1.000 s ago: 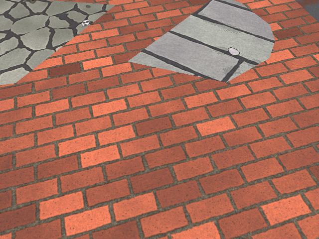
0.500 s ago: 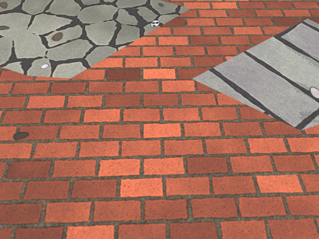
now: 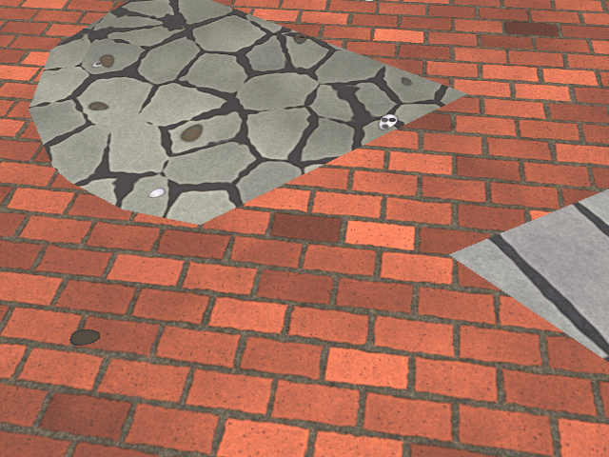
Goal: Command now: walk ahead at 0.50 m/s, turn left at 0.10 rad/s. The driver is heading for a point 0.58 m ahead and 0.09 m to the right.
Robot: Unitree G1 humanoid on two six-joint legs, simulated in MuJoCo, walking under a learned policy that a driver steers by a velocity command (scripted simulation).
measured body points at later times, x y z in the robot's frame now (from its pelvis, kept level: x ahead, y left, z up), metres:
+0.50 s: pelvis +0.27 +0.07 +0.00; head +0.29 +0.08 +0.45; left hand +0.37 +0.34 -0.12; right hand +0.37 -0.21 -0.10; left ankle +0.29 +0.15 -0.74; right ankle +0.25 -0.10 -0.66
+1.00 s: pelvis +0.50 -0.02 -0.01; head +0.54 -0.04 +0.44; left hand +0.72 +0.19 -0.11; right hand +0.52 -0.32 -0.14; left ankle +0.46 +0.15 -0.66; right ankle +0.55 -0.11 -0.74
